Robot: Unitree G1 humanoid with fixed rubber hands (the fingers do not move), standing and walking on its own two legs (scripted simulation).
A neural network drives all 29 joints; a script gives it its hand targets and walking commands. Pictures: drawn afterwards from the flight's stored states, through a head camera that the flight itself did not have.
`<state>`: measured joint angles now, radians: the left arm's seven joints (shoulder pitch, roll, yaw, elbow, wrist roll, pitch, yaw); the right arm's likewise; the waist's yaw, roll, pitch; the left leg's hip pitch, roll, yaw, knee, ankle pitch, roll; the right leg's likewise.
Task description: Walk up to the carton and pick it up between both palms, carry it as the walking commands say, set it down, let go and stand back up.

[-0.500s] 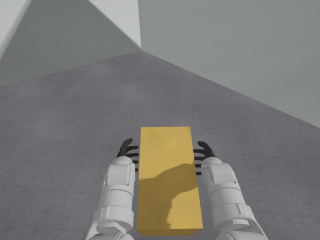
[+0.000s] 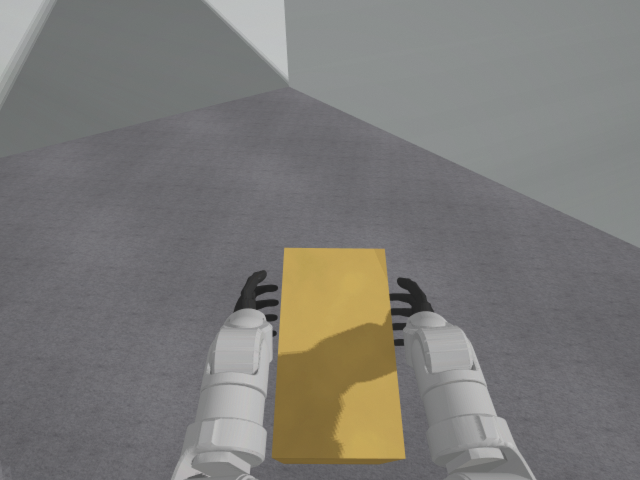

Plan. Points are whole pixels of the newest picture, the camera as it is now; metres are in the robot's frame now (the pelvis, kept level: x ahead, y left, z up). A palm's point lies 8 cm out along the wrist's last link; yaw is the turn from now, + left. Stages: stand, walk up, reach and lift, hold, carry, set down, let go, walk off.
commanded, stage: carry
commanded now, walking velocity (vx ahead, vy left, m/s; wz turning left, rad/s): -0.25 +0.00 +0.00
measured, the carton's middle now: (332, 359) +0.33 +0.00 -0.02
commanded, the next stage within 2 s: none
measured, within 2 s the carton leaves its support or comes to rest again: neither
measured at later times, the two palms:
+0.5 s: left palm (230, 385) +0.22 +0.12 +0.09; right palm (437, 380) +0.22 -0.11 +0.09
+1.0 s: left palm out of the picture +0.07 +0.09 +0.11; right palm out of the picture +0.07 -0.14 +0.10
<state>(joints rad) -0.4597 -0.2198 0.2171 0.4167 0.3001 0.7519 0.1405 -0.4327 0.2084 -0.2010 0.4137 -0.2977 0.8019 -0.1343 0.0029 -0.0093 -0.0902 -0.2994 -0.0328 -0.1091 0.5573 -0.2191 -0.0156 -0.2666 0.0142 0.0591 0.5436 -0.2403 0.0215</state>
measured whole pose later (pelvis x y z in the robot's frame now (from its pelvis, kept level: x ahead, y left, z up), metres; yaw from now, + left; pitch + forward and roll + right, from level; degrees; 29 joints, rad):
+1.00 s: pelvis -0.23 -0.03 +0.01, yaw +4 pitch +4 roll +2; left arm -0.36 -0.18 0.05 -0.11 0.09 1.16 0.28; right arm -0.34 0.18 -0.04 -0.16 -0.06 1.21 -0.31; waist -0.03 0.02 -0.09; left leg -0.56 0.02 0.06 0.95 -0.34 -0.02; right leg -0.36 -0.04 -0.10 0.52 -0.23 -0.04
